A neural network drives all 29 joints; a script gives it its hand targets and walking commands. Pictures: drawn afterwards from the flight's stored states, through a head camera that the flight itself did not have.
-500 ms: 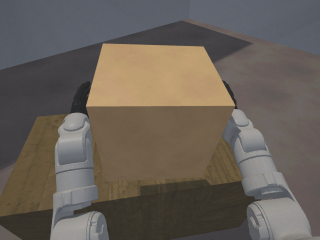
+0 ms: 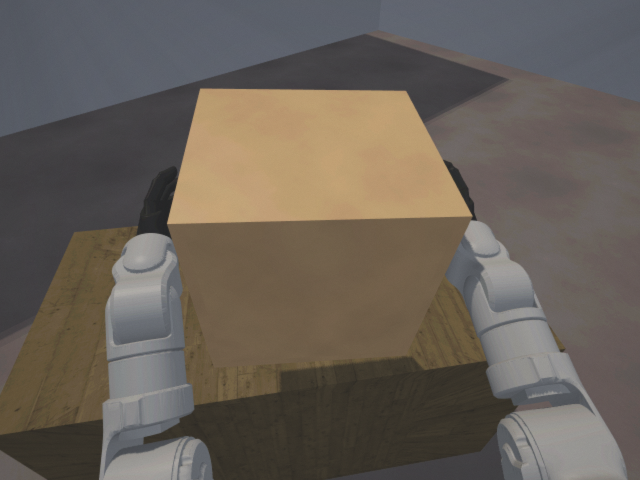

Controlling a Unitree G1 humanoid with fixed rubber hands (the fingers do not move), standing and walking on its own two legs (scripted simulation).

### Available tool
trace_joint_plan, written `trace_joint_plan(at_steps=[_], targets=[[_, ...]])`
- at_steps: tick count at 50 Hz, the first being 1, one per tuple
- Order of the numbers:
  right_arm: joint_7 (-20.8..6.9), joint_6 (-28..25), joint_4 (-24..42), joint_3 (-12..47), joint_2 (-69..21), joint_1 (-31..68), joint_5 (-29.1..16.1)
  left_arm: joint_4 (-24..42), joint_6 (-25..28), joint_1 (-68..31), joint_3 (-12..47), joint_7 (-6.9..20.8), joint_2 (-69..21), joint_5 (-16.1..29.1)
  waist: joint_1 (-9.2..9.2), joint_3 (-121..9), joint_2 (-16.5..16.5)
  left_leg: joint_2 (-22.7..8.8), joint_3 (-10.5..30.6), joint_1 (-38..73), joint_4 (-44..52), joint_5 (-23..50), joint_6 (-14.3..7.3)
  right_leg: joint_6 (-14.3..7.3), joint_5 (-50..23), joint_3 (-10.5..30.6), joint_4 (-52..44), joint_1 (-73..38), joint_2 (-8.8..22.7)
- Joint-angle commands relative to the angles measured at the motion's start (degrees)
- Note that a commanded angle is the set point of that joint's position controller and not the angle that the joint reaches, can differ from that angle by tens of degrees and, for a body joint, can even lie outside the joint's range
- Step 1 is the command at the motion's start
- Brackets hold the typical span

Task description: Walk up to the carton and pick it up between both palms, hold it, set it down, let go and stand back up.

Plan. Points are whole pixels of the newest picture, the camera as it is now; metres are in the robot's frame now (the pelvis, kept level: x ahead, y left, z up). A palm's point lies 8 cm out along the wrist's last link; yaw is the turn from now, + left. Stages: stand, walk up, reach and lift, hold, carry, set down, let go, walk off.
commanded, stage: hold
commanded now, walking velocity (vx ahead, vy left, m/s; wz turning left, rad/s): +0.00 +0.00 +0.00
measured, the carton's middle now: (309, 230) +0.39 +0.01 +0.14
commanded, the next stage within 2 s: none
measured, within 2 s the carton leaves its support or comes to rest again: neither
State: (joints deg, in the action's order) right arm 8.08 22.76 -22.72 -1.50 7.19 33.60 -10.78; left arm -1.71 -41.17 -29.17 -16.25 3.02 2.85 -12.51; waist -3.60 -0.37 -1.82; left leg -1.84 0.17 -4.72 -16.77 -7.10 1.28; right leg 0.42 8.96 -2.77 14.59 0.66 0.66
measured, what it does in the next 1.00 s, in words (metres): stands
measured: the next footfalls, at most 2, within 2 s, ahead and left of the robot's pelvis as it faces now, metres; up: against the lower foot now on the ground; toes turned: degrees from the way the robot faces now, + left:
none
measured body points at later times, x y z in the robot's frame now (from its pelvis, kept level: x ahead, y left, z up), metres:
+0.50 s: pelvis +0.00 +0.00 +0.00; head -0.04 +0.01 +0.45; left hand +0.37 +0.18 +0.18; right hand +0.37 -0.17 +0.18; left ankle +0.03 +0.13 -0.75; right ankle +0.00 -0.12 -0.75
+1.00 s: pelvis +0.00 +0.00 +0.00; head -0.04 +0.02 +0.45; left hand +0.36 +0.18 +0.18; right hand +0.37 -0.17 +0.18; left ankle +0.03 +0.13 -0.75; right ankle +0.00 -0.12 -0.75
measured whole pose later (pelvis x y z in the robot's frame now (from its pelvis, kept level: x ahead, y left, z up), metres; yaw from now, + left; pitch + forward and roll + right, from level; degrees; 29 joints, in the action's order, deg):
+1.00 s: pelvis +0.00 +0.00 +0.00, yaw +0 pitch -5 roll +0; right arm 8.4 21.5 -23.5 -2.0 6.7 32.9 -11.4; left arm -3.3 -39.1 -28.9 -17.1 3.6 2.1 -12.9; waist -4.0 -0.7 -2.7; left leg -1.8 -0.1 -4.3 -16.9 -7.1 1.3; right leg 0.5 9.0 -2.5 14.9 0.5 0.7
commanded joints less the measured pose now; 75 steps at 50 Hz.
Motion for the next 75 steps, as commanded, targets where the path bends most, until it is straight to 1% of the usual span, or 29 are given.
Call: trace_joint_plan(at_steps=[1, 2, 4, 5, 11, 14, 16, 18, 22, 24, 27, 29, 32, 35, 36, 38, 39, 40, 46, 52, 60, 61, 62, 63, 65, 67, 68, 71, 75], targets=[[-7.5, -3.9, 16.6, 19.3, -28.4, 43.3, -5.2, 6.4, 3.5, -36.3, 26.6, 8.4, -25.3, 8.7, -0.22, -22.1, 3.1, 3.8, -1.8, 9.9, -0.1, 10.4, 0.1, 0.9, -9.2, -1.2, -1.1, -0.2, -3.1], [-7.6, -3.9, 16.0, 19.4, -28.7, 42.6, -5.2, 7.2, 3.5, -36.4, 26.2, 8.5, -25.6, 8.4, 0.17, -21.8, 3.2, 3.7, -2.1, 9.8, -0.2, 11.9, 0.1, 0.9, -10.3, -1.0, -1.2, -0.9, -3.2], [-7.4, -3.9, 17.1, 19.9, -29.0, 41.9, -6.1, 8.6, 3.7, -35.4, 26.7, 8.7, -25.6, 8.7, -0.39, -23.9, 2.2, 3.7, -1.8, 11.5, -1.2, 15.1, 0.2, 1.3, -13.9, -1.3, -0.8, -1.6, -3.6], [-7.1, -3.8, 17.3, 20.3, -28.8, 41.3, -6.6, 9.8, 3.7, -35.6, 27.1, 8.7, -25.8, 9.1, -0.62, -24.6, 3.0, 3.9, -1.8, 11.8, -1.7, 16.9, 0.8, 1.3, -15.6, -1.2, -0.4, -2.5, -3.8], [-6.7, -3.7, 19.6, 20.3, -28.1, 42.0, -6.0, 9.0, 3.4, -34.5, 26.9, 9.1, -25.4, 8.7, -0.84, -22.8, 3.5, 4.0, -1.6, 11.2, -0.9, 14.7, 0.9, 1.3, -13.5, -1.2, -0.9, -2.2, -3.3], [-7.2, -3.6, 18.6, 19.9, -28.0, 43.1, -5.6, 7.2, 3.3, -35.0, 26.2, 8.9, -25.5, 8.7, -0.08, -21.2, 2.7, 3.7, -1.9, 10.1, -0.5, 12.3, 0.5, 0.8, -10.4, -1.3, -1.2, -1.0, -3.4], [-7.5, -3.9, 19.4, 20.3, -29.3, 42.4, -5.8, 10.4, 4.3, -36.8, 28.5, 8.5, -26.1, 9.5, -0.69, -24.2, 3.7, 3.9, -1.9, 10.7, -0.7, 12.3, 0.6, 0.7, -10.9, -1.0, -1.0, -1.4, -3.3], [-7.7, -3.7, 17.5, 19.6, -28.6, 42.8, -5.4, 8.0, 4.2, -37.0, 27.2, 8.2, -25.7, 9.1, -0.16, -22.2, 3.9, 3.9, -1.8, 10.6, -0.3, 11.7, 0.5, 0.9, -10.3, -1.3, -1.2, 0.1, -3.4], [-7.4, -3.8, 17.6, 19.6, -29.0, 42.0, -5.5, 7.8, 4.2, -36.0, 27.4, 8.4, -25.3, 9.2, -0.73, -23.6, 3.2, 4.0, -1.9, 10.7, -0.7, 12.7, 0.3, 1.2, -12.7, -0.7, -1.2, -1.7, -3.1], [-7.3, -3.6, 15.1, 19.0, -28.6, 42.4, -5.2, 6.0, 4.0, -36.8, 25.6, 8.6, -24.7, 8.0, 0.25, -21.3, 3.2, 4.0, -2.2, 9.3, -0.2, 10.9, 0.1, 1.2, -10.9, -0.9, -1.0, -1.5, -2.9], [-7.3, -4.3, 15.9, 19.3, -29.3, 43.4, -4.8, 6.6, 4.3, -36.7, 25.6, 8.9, -25.5, 8.4, -0.25, -22.4, 2.2, 3.8, -2.2, 9.3, 0.1, 10.4, -0.1, 1.2, -10.1, -1.2, -1.0, -1.7, -3.2], [-7.4, -4.5, 15.7, 18.7, -28.7, 43.9, -4.4, 4.3, 4.2, -36.5, 25.6, 8.9, -25.6, 8.1, -0.13, -21.1, 2.6, 3.9, -1.9, 9.4, 0.3, 9.6, 0.1, 1.3, -8.8, -1.4, -1.4, -0.8, -3.2], [-7.7, -5.1, 15.9, 18.7, -28.7, 44.0, -4.5, 4.9, 4.6, -36.3, 25.3, 8.9, -25.9, 8.1, 0.12, -22.6, 2.4, 3.7, -2.2, 10.7, -0.4, 11.6, 0.0, 1.1, -9.7, -1.5, -1.5, -0.7, -3.6], [-7.5, -5.3, 17.1, 19.3, -29.4, 43.9, -4.6, 6.7, 5.1, -37.7, 27.3, 8.5, -26.7, 9.5, -0.94, -24.4, 2.8, 3.8, -1.7, 11.3, -1.1, 13.2, 0.6, 0.9, -11.7, -1.2, -0.8, -1.3, -3.4], [-7.4, -5.3, 17.3, 19.4, -29.0, 44.0, -4.6, 6.4, 5.1, -37.1, 26.7, 8.3, -26.3, 9.0, -0.15, -24.1, 2.6, 3.8, -1.7, 11.6, -1.3, 14.5, 0.3, 1.1, -13.1, -1.6, -0.9, -1.3, -3.5], [-7.4, -4.9, 15.2, 19.1, -28.5, 43.0, -4.9, 6.0, 4.9, -37.0, 25.9, 8.5, -25.6, 8.2, -0.34, -21.8, 2.9, 4.0, -2.0, 10.9, -0.9, 12.6, 0.3, 1.0, -11.4, -1.3, -1.1, -1.9, -3.4], [-6.9, -5.4, 18.2, 20.2, -30.5, 42.6, -5.3, 4.6, 5.0, -34.4, 25.6, 9.0, -27.9, 8.5, -1.37, -22.9, -0.4, 4.7, -2.5, 10.4, -0.5, 12.3, -0.3, 1.9, -13.6, -1.0, -1.1, -2.3, -3.5], [-6.5, -5.2, 17.4, 20.1, -30.2, 42.1, -5.4, 5.3, 5.5, -35.5, 25.1, 9.3, -26.5, 8.2, -0.95, -22.5, 1.3, 4.9, -2.3, 10.0, -0.6, 12.8, 0.2, 1.9, -15.0, -1.0, -0.7, -3.4, -3.4], [-7.1, -5.3, 17.0, 19.8, -29.3, 41.9, -5.9, 6.6, 5.8, -36.4, 26.9, 8.6, -26.9, 8.3, -0.71, -22.0, 3.9, 4.3, -1.8, 11.8, -0.6, 12.5, 1.3, 1.0, -10.7, -1.7, -1.2, 0.5, -3.9], [-7.8, -5.6, 16.5, 19.5, -29.1, 42.9, -5.8, 6.6, 5.6, -36.7, 27.8, 7.7, -27.5, 8.6, -0.46, -22.4, 4.1, 4.0, -1.8, 12.2, -0.4, 11.1, 1.0, 0.7, -8.3, -1.7, -1.5, 2.2, -3.9], [-7.5, -5.9, 16.0, 19.6, -29.5, 43.2, -5.7, 5.6, 5.7, -36.5, 27.1, 7.8, -27.4, 8.5, -0.39, -23.1, 3.0, 4.2, -2.1, 11.7, -0.4, 11.0, 0.5, 1.1, -9.6, -1.4, -1.4, 0.9, -3.7], [-7.8, -5.5, 13.8, 18.4, -27.8, 44.1, -4.2, 3.6, 5.2, -36.8, 26.3, 7.7, -26.2, 7.4, 0.88, -20.2, 4.8, 3.7, -2.0, 10.4, 0.3, 8.9, 0.6, 0.4, -5.6, -1.5, -1.8, 2.3, -3.5], [-8.3, -5.3, 11.3, 17.0, -27.9, 43.5, -3.4, 3.6, 5.1, -37.8, 25.8, 7.6, -25.9, 7.3, 0.38, -19.1, 4.3, 3.3, -2.3, 10.1, 1.0, 6.7, 0.6, 0.2, -2.8, -1.8, -2.0, 2.5, -3.7], [-8.7, -5.7, 12.2, 16.8, -28.7, 44.7, -3.3, 3.9, 5.0, -38.7, 26.4, 7.5, -26.8, 7.8, 0.01, -19.9, 5.0, 3.1, -2.2, 9.8, 1.1, 6.0, 0.4, 0.0, -2.4, -1.6, -1.8, 2.6, -3.6], [-8.9, -6.1, 13.8, 17.6, -29.1, 45.1, -3.4, 4.7, 5.0, -38.3, 27.1, 7.3, -27.2, 8.6, 0.44, -23.1, 3.5, 3.4, -2.3, 10.5, 0.3, 8.4, 0.1, 0.3, -5.3, -1.5, -1.3, 1.0, -3.7], [-8.5, -6.1, 14.7, 18.8, -28.9, 45.2, -4.3, 6.2, 5.1, -38.2, 27.8, 7.2, -26.9, 9.1, 0.01, -25.0, 3.9, 3.7, -2.3, 12.3, -1.0, 12.5, 0.3, 0.7, -9.2, -1.3, -1.1, 0.5, -3.7], [-8.1, -6.1, 16.1, 19.3, -29.5, 45.1, -4.6, 5.8, 5.0, -37.2, 27.9, 7.4, -27.0, 9.0, -0.26, -25.1, 2.6, 3.8, -2.1, 12.3, -1.2, 13.6, 0.2, 1.0, -11.1, -1.0, -1.4, -0.3, -3.7], [-7.2, -5.5, 15.6, 19.3, -28.8, 44.3, -4.7, 3.5, 4.6, -35.3, 25.3, 8.6, -25.8, 7.8, 0.43, -22.0, 1.1, 4.0, -2.2, 10.0, -0.6, 12.3, -0.2, 1.4, -12.0, -0.9, -1.3, -2.0, -3.5], [-6.5, -5.8, 18.8, 20.9, -30.3, 42.3, -5.7, 8.8, 5.5, -36.1, 27.1, 8.8, -25.4, 9.3, -0.75, -26.4, 2.0, 4.5, -2.1, 11.5, -1.4, 15.4, 0.0, 2.0, -17.6, -1.0, 0.0, -4.0, -3.3]])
